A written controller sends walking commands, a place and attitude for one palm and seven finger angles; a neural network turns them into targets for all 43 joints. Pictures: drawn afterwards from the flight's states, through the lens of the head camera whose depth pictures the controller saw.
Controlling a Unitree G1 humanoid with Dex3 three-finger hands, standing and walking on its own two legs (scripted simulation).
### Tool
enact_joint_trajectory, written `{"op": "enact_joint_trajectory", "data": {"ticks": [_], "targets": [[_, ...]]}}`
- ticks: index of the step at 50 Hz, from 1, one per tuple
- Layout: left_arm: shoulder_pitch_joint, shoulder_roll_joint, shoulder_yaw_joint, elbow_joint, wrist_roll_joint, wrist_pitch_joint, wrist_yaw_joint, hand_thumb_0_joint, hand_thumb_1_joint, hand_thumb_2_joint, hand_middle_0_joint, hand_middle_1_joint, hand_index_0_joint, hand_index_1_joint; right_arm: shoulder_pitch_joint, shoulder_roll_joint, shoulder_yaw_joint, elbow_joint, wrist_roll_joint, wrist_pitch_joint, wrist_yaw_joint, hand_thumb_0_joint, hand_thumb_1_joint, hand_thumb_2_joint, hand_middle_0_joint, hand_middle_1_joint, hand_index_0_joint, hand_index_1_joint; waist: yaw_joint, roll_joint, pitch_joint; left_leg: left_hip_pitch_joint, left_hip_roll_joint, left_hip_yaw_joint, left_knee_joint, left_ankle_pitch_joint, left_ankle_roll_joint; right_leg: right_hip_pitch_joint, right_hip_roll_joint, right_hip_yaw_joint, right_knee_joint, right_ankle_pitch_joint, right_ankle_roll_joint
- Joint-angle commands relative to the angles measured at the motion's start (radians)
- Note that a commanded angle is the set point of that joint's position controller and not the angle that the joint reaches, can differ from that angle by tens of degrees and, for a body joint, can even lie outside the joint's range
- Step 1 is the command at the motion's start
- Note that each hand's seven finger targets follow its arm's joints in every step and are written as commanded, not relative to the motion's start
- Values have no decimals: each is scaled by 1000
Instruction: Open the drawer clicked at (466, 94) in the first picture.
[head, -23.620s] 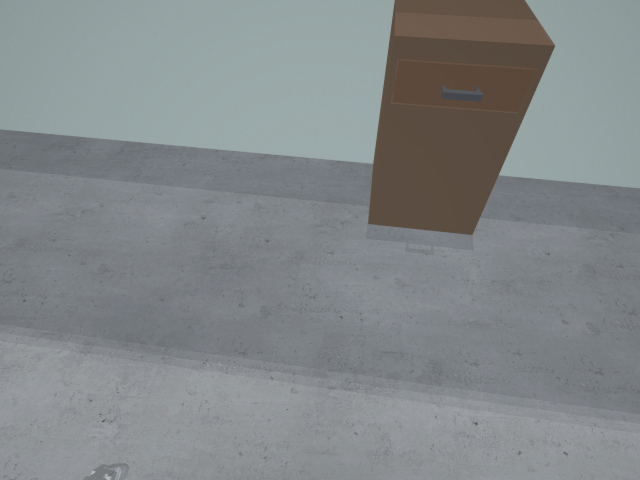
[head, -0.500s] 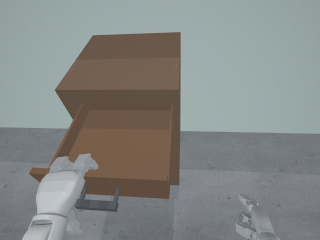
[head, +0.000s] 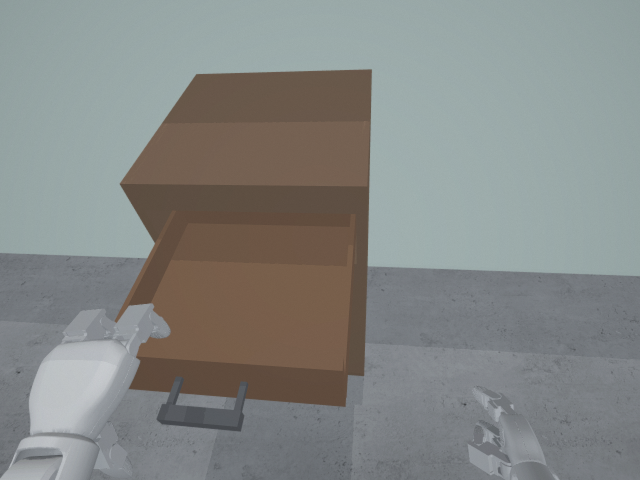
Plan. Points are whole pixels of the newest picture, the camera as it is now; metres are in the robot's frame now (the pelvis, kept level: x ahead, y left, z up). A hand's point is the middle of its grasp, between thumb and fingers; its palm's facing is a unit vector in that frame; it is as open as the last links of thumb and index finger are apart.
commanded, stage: draw the hand back to the body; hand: left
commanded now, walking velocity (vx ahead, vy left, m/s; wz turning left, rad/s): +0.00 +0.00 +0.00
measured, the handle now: (205, 402) +0.23 +0.23 -0.10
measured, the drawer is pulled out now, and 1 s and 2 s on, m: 0.30 0.30 0.30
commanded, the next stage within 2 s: step back with the hand held close in 1.08 s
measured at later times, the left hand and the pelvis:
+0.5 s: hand (118, 345) +0.20 +0.23 +0.15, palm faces +0.36 -0.84 -0.41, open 12.0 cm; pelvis +0.02 +0.00 +0.01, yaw +1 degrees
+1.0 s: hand (87, 352) +0.18 +0.24 +0.16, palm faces +0.43 -0.80 -0.41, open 7.8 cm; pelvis +0.00 +0.00 +0.01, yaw +2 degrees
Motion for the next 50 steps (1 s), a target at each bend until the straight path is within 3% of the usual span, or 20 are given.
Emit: {"op": "enact_joint_trajectory", "data": {"ticks": [1,4,5,6,7,9,11,12,14,15,20,22,28,29,31,34,37,44,46,50], "targets": [[-27,159,142,-234,-23,-14,30,0,-500,300,-300,-1200,-300,-1200,-128,-97,-38,-177,4,-49,-1,0,-900,-900,200,300,200,300,-8,-55,-127,39,-6,4,-54,362,27,80,1,-9,-75,310,-34],[-20,188,171,-231,-32,-9,16,0,-500,300,-300,-1200,-300,-1200,-141,-103,-34,-183,7,-46,-5,0,-900,-900,200,300,200,300,-7,-72,-107,37,-6,-3,-59,340,25,76,3,0,-90,285,-34],[-63,-207,62,-172,-758,-39,-27,0,-465,315,-298,-1178,-298,-1178,-43,-23,-29,-219,40,-117,-38,0,-900,-900,200,300,200,300,-114,-116,-54,152,22,-10,-82,307,53,131,16,-49,-79,239,-26],[-69,-92,105,-196,-796,-74,-34,0,-430,330,-295,-1155,-295,-1155,-50,-51,-21,-207,40,-164,-60,0,-900,-900,200,300,200,300,-86,-127,-56,151,32,-24,-97,300,48,134,6,-47,-81,195,-21],[-64,-13,195,-268,-850,-102,-24,0,-395,345,-292,-1133,-292,-1133,-41,-56,-16,-199,31,-183,-88,0,-900,-900,200,300,200,300,-64,-117,-87,163,23,-16,-117,338,44,176,-2,-51,-105,230,-19],[-89,43,258,-319,-882,-127,-15,0,-325,375,-287,-1087,-287,-1087,-46,-54,-3,-170,16,-227,-114,0,-900,-900,200,300,200,300,-51,-90,-84,164,16,-15,-133,367,33,204,-12,-48,-121,261,-18],[-60,-19,220,-305,-901,-130,-22,0,-255,405,-282,-1043,-282,-1043,-33,-46,5,-155,11,-255,-115,0,-900,-900,200,300,200,300,-55,-54,-36,147,13,-14,-152,404,27,211,-17,-54,-133,292,-21],[-65,-24,220,-310,-907,-132,-26,0,-220,420,-280,-1020,-280,-1020,-34,-48,4,-150,11,-263,-113,0,-900,-900,200,300,200,300,-55,-63,-13,142,15,-12,-157,420,26,213,-17,-56,-141,311,-21],[-59,2,259,-312,-909,-137,-31,0,-150,450,-275,-975,-275,-975,-44,-50,0,-130,8,-275,-108,0,-900,-900,200,300,200,300,-46,-10,16,132,12,-10,-162,426,20,221,-16,-50,-163,322,-28],[-42,-23,246,-311,-916,-141,-39,0,-115,465,-273,-952,-273,-952,-37,-45,3,-129,10,-277,-103,0,-900,-900,200,300,200,300,-48,18,17,137,13,-9,-167,436,17,222,-15,-50,-160,324,-28],[15,-34,272,-305,-933,-153,-61,0,60,540,-260,-840,-260,-840,-52,-47,-13,-118,12,-278,-86,0,-900,-900,200,300,200,300,-46,-56,-21,148,22,-3,-164,493,19,250,-10,-54,-167,384,-22],[3,-22,283,-341,-935,-159,-65,0,130,570,-255,-795,-255,-795,-58,-49,-18,-120,13,-278,-83,0,-900,-900,200,300,200,300,-46,-33,-51,160,19,1,-160,500,21,258,-12,-48,-169,400,-21],[-9,-7,309,-363,-940,-165,-63,0,340,660,-240,-660,-240,-660,-60,-52,-24,-118,16,-275,-84,0,-900,-900,200,300,200,300,-48,-51,-63,169,18,-2,-169,481,20,252,-9,-50,-174,381,-19],[-25,0,316,-381,-937,-167,-63,0,375,675,-237,-637,-237,-637,-64,-53,-23,-116,15,-277,-84,0,-900,-900,200,300,200,300,-48,-12,-64,173,13,-2,-171,484,16,250,-8,-47,-184,374,-22],[-21,-9,314,-345,-944,-162,-63,0,445,705,-232,-592,-232,-592,-65,-52,-23,-115,17,-272,-85,0,-900,-900,200,300,200,300,-50,-68,-31,158,16,-6,-181,439,17,238,-7,-53,-187,345,-19],[-52,15,343,-373,-942,-167,-60,0,550,750,-225,-525,-225,-525,-72,-53,-23,-113,17,-274,-87,0,-900,-900,200,300,200,300,-46,3,-31,168,8,1,-181,429,16,235,-8,-41,-202,338,-24],[-44,9,352,-338,-949,-166,-60,0,655,795,-218,-458,-218,-458,-71,-52,-23,-114,18,-270,-87,0,-900,-900,200,300,200,300,-44,-66,-15,156,13,-8,-188,413,17,233,-5,-50,-197,323,-21],[-63,-1,340,-329,-949,-163,-70,0,900,900,-200,-300,-200,-300,-86,-57,-22,-110,18,-269,-82,0,-900,-900,200,300,200,300,-46,-43,5,150,9,-8,-196,383,17,227,-4,-40,-216,296,-24],[-55,4,345,-315,-954,-162,-69,0,900,900,-200,-300,-200,-300,-84,-53,-21,-115,18,-265,-83,0,-900,-900,200,300,200,300,-45,-77,-1,148,9,-12,-202,358,21,231,-5,-41,-214,278,-21],[-64,15,354,-340,-952,-168,-65,0,900,900,-200,-300,-200,-300,-78,-52,-19,-110,16,-269,-85,0,-900,-900,200,300,200,300,-46,-21,-17,161,5,-9,-198,352,18,231,-3,-37,-219,268,-25]]}}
